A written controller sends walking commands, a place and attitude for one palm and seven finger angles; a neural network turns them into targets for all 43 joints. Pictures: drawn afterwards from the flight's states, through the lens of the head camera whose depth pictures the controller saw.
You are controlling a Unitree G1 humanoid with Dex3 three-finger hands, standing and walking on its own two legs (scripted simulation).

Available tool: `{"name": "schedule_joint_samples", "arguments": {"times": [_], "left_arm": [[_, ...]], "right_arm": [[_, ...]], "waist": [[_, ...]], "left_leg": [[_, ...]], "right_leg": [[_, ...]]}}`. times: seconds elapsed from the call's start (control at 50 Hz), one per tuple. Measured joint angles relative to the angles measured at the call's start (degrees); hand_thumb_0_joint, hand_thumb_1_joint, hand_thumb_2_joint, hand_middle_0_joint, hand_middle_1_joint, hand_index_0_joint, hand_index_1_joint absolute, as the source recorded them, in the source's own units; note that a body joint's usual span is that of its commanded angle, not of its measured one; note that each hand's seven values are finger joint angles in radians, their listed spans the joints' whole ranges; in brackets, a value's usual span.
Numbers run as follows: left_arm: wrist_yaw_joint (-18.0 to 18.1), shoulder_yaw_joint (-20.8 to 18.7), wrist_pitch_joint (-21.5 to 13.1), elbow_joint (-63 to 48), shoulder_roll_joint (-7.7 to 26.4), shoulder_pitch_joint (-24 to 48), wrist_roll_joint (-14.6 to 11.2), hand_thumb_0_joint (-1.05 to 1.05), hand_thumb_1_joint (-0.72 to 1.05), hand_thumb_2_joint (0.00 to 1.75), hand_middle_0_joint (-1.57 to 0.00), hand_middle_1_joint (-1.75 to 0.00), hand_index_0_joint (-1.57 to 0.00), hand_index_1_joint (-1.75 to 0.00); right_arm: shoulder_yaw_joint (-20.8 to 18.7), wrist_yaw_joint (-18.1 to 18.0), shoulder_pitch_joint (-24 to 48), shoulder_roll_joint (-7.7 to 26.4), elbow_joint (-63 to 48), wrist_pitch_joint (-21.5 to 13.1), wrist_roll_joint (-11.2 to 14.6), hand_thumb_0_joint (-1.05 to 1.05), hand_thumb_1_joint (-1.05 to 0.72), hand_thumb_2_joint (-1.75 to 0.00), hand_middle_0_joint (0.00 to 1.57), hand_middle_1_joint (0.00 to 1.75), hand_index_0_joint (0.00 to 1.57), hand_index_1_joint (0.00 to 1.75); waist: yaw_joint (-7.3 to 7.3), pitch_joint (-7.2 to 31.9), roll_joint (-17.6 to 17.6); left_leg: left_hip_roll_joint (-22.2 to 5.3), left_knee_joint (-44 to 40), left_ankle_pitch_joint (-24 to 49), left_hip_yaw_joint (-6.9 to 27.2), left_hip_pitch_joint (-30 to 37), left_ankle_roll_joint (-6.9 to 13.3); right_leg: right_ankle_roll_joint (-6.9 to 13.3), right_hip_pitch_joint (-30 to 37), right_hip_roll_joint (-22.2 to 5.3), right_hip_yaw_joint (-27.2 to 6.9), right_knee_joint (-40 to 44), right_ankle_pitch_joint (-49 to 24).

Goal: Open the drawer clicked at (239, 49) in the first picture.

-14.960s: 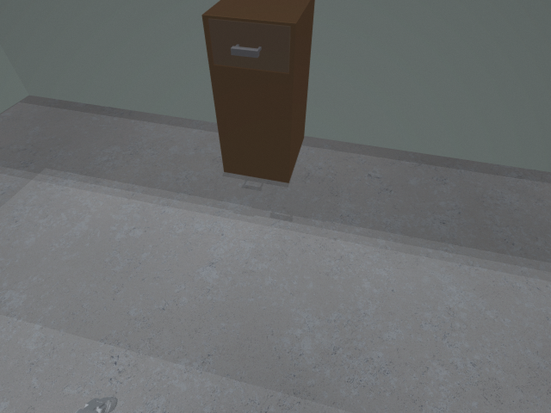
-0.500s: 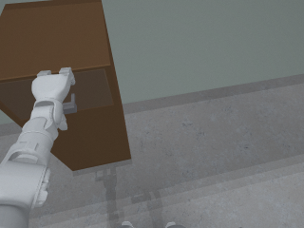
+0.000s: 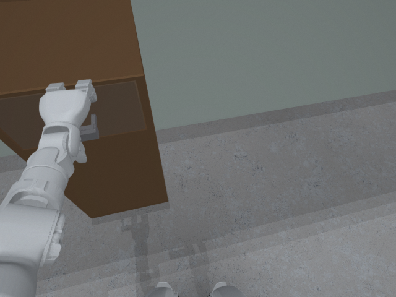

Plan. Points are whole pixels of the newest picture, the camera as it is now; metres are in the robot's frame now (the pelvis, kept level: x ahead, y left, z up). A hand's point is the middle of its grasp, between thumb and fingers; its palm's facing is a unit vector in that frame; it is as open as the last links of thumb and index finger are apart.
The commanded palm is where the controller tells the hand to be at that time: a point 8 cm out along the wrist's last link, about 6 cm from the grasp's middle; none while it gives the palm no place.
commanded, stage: move the hooked fingers above the handle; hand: left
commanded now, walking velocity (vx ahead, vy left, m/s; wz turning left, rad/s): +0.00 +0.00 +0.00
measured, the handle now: (73, 128) +0.52 +0.27 -0.02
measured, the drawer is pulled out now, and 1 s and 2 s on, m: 0.00 0.00 0.00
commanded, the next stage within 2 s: none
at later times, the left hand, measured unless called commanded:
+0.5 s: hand (76, 123) +0.48 +0.24 +0.04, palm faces +0.03 +0.01 -1.00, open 13.8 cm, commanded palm +0.48 +0.30 +0.08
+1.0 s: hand (76, 122) +0.49 +0.23 +0.04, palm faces +0.02 +0.01 -1.00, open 13.8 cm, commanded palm +0.48 +0.29 +0.08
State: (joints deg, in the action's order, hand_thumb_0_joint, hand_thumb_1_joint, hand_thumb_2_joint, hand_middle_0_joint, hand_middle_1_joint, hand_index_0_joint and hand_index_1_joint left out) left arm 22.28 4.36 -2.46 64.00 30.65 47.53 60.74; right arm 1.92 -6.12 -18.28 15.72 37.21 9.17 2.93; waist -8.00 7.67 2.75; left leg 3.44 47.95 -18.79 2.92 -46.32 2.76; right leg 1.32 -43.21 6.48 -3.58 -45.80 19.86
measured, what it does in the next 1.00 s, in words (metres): stands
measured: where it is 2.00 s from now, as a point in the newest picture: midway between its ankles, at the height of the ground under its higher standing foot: outside the picture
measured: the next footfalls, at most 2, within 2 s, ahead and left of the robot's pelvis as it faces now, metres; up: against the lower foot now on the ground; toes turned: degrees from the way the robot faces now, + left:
none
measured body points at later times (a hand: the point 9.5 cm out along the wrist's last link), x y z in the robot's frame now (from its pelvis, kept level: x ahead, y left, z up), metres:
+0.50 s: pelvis +0.00 +0.01 +0.00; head +0.08 +0.02 +0.44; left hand +0.48 +0.23 +0.10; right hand +0.04 -0.26 -0.12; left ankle +0.04 +0.09 -0.70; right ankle +0.02 -0.11 -0.70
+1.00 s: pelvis +0.00 +0.01 +0.00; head +0.08 +0.01 +0.44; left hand +0.48 +0.23 +0.10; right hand +0.04 -0.26 -0.12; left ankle +0.04 +0.09 -0.70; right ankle +0.02 -0.11 -0.70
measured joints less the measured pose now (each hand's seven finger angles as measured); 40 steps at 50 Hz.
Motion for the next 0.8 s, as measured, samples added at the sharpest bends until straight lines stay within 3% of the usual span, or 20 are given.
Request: {"name": "schedule_joint_samples", "arguments": {"times": [0.8], "left_arm": [[1.01, 1.55, 1.63, 0.53, -1.68, 1.52, 0.06, 0.00, -0.49, 0.30, -0.38, -1.27, -0.33, -1.22]], "right_arm": [[0.93, -0.64, 0.71, -0.59, -0.49, -0.08, -0.26, 0.00, -0.90, -0.90, 0.21, 0.30, 0.20, 0.30]], "waist": [[0.21, -0.41, -0.26]], "left_leg": [[0.59, -0.11, 0.46, -0.58, -0.09, 0.87]], "right_leg": [[-0.93, 0.02, -0.72, -0.39, 0.14, -0.27]]}}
